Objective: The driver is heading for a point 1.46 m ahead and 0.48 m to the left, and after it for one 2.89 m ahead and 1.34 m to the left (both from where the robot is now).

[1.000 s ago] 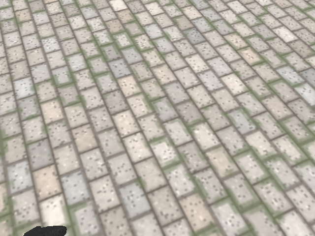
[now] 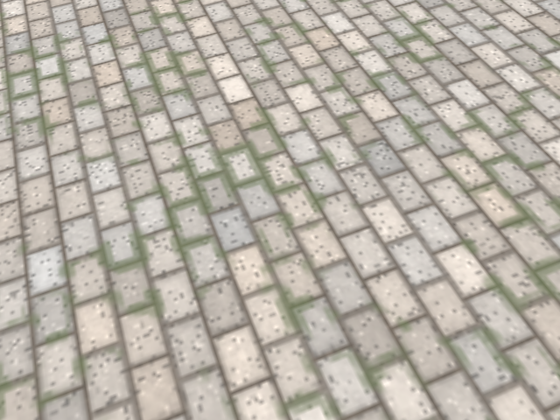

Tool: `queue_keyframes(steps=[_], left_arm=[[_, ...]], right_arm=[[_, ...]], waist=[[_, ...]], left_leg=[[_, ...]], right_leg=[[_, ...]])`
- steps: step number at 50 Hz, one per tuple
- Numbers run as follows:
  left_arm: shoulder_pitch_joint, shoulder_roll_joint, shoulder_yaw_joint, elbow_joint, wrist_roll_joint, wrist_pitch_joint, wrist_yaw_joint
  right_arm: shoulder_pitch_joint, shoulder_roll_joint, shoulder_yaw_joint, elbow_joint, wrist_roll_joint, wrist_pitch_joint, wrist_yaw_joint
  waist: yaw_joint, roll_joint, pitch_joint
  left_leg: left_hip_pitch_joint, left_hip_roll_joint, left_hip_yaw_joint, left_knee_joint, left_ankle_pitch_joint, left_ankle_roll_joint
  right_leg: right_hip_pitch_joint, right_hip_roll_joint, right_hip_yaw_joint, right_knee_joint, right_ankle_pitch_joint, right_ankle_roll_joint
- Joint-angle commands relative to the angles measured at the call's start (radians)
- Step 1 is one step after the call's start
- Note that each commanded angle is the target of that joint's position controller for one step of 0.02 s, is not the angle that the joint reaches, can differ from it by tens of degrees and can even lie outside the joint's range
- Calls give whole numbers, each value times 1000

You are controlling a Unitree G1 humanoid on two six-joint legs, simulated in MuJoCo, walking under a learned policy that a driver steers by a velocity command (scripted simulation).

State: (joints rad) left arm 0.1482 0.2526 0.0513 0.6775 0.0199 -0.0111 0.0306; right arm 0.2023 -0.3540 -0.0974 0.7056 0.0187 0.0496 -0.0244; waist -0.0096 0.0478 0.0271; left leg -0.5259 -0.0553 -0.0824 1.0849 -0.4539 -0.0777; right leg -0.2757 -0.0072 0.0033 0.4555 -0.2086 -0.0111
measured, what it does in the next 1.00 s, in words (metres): steps on the spot, turning left: left foot, then right foot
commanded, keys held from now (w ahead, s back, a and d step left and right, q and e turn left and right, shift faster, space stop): q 0.58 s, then no key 0.42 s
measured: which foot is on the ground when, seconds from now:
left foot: up 0.00-0.22, down 0.24-0.72, up 0.74-1.00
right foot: down 0.00-0.26, up 0.28-0.70, down 0.72-1.00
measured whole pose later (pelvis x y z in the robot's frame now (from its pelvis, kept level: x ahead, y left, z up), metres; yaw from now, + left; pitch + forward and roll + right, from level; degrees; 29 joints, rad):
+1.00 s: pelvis +0.01 +0.02 +0.00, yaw +26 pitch +0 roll +0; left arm 0.15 0.24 0.04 0.75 0.00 0.00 0.01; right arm 0.19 -0.30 -0.06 0.69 0.01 0.05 -0.02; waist 0.01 0.03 0.04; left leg -0.23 0.01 -0.08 0.56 -0.33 -0.09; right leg -0.25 0.00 0.04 0.50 -0.25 0.00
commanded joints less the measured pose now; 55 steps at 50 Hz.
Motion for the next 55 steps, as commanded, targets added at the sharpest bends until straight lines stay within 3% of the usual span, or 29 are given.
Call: queue_keyframes(steps=[1,5,9,11,12,13,14,15,16,17,18,21,25,29,34,35,36,37,38,39,42,46,48,50,51,52,53,54,55], left_arm=[[-23,148,41,-58,-1,-2,12],[-11,194,61,-46,-6,13,15],[-10,223,73,-31,-27,12,0],[-30,221,75,-23,-48,10,-2],[16,193,69,-1,-49,6,-5],[49,143,56,-1,-15,4,-9],[-27,109,39,-70,17,2,-2],[-91,161,54,-71,5,2,5],[-82,175,61,-63,-16,7,7],[-55,173,66,-40,-16,12,14],[-45,182,70,-32,-9,16,20],[-11,158,66,-19,-12,11,13],[-55,131,51,-29,-17,4,7],[-68,140,51,-34,-25,-6,-6],[-7,133,49,-19,-28,-24,-30],[12,132,49,-13,-21,-27,-32],[17,172,54,-22,-3,-29,-29],[-31,247,64,-35,12,-22,-24],[-23,190,49,-30,27,-24,-25],[-33,169,41,-35,17,-28,-26],[-65,152,31,-23,-18,-28,-18],[-54,139,25,-3,-14,-3,-20],[-26,154,26,10,-19,8,-20],[4,141,18,27,-29,4,-23],[30,131,11,35,-18,-9,-28],[59,117,6,34,1,-25,-37],[26,101,-1,43,6,-28,-37],[-19,119,1,45,5,-26,-35],[-33,116,2,50,-1,-22,-31]], right_arm=[[3,-41,-11,-79,8,4,5],[-56,-18,6,-126,3,3,26],[-47,-46,-4,-144,3,12,43],[9,-44,-11,-130,1,15,49],[43,-65,-21,-120,-3,14,43],[73,-157,-46,-128,-2,11,28],[72,-254,-61,-153,-30,-2,26],[91,-191,-45,-154,-51,-24,33],[47,-164,-32,-146,-48,-39,32],[-9,-142,-29,-150,-28,-43,24],[-50,-118,-19,-155,-9,-40,17],[-58,-108,-10,-161,-16,-29,2],[-33,-128,-19,-155,-9,-23,-9],[-41,-144,-26,-160,-11,-15,-3],[-75,-111,-9,-158,-2,-6,3],[-71,-95,-3,-154,2,-5,1],[-31,-60,9,-148,-11,-10,0],[31,-29,18,-149,-23,-19,2],[-9,-79,4,-154,-28,-25,-2],[-20,-134,-16,-144,-21,-25,-6],[-1,-85,-15,-105,-15,-5,-10],[-36,17,25,-103,-13,-9,2],[-24,3,20,-87,-4,-11,4],[11,-14,18,-61,-15,-13,6],[11,-60,13,-72,-26,-12,0],[2,-123,0,-70,-32,-10,-5],[-8,-66,11,-61,-36,-13,5],[-20,-25,23,-64,-40,-20,13],[-18,-20,26,-55,-44,-27,13]], waist=[[11,-196,-73],[41,-219,-113],[35,-235,-111],[-8,-219,-110],[-15,-169,-117],[1,52,-129],[-18,292,-121],[-80,155,-170],[-43,117,-134],[-13,68,-111],[2,70,-96],[21,80,-125],[-4,89,-119],[-14,114,-102],[11,114,-127],[27,98,-123],[9,15,-137],[-66,-213,-113],[-21,-283,-100],[-4,-235,-79],[-11,-178,-57],[16,-230,-84],[23,-235,-101],[6,-202,-94],[20,-137,-110],[66,4,-116],[45,53,-116],[24,26,-76],[20,19,-59]], left_leg=[[-108,52,33,18,47,-41],[15,85,81,-191,56,-28],[126,74,131,-371,85,19],[244,48,163,-568,223,70],[354,36,134,-664,336,104],[524,201,-107,-711,645,171],[554,443,-448,-721,858,387],[521,439,-432,-741,789,446],[476,382,-337,-741,720,396],[451,319,-276,-738,631,338],[432,293,-253,-737,613,308],[388,246,-221,-736,640,304],[407,230,-270,-725,523,300],[347,223,-354,-720,438,306],[347,200,-392,-645,526,270],[315,172,-379,-627,472,234],[249,123,-329,-561,319,176],[134,-21,-163,-430,44,113],[104,-33,-95,-293,-152,60],[85,-10,-93,-145,-169,30],[46,6,-107,-36,-76,-17],[184,47,21,-342,-27,-31],[258,41,51,-521,80,-22],[396,42,48,-759,317,17],[482,109,-28,-739,450,48],[474,163,-76,-659,526,100],[376,156,-75,-666,369,137],[334,140,-74,-686,285,135],[313,130,-68,-694,259,121]], right_leg=[[177,-238,145,-116,438,-202],[190,-270,90,-106,437,-214],[179,-303,68,-73,415,-199],[139,-287,26,2,359,-146],[73,-250,-22,82,257,-84],[-128,-161,-126,314,-15,17],[-402,-6,-100,535,-461,89],[-405,-13,42,701,-482,87],[-406,-28,67,737,-401,73],[-405,-37,74,713,-316,71],[-404,-41,79,684,-256,77],[-324,-3,65,662,-158,97],[-292,15,82,443,-124,107],[-192,40,93,301,-149,97],[-21,35,62,44,-53,58],[60,18,64,-75,71,38],[155,-98,162,-108,181,-3],[185,-251,338,-117,379,-113],[111,-353,455,-150,386,-254],[102,-347,440,-153,353,-280],[126,-252,305,-116,326,-209],[144,-168,186,-78,404,-181],[161,-172,200,-54,403,-184],[113,-154,194,-47,338,-133],[53,-137,180,-36,253,-76],[24,-65,101,-19,131,-21],[92,-30,52,-21,29,24],[99,-24,47,-4,29,44],[100,-25,45,5,44,43]])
